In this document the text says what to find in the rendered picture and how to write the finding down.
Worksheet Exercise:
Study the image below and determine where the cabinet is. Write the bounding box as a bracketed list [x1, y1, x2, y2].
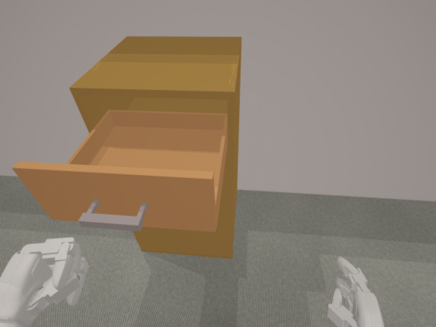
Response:
[69, 36, 242, 259]

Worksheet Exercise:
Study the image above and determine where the handle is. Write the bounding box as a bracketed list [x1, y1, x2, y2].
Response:
[78, 199, 148, 232]

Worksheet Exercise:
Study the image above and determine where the right robot hand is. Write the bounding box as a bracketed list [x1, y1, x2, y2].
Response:
[328, 257, 384, 327]

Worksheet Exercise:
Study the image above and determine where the drawer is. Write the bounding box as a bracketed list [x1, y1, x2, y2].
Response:
[12, 110, 228, 232]

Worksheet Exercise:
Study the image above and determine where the left robot hand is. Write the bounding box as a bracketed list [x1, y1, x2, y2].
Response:
[0, 237, 89, 327]

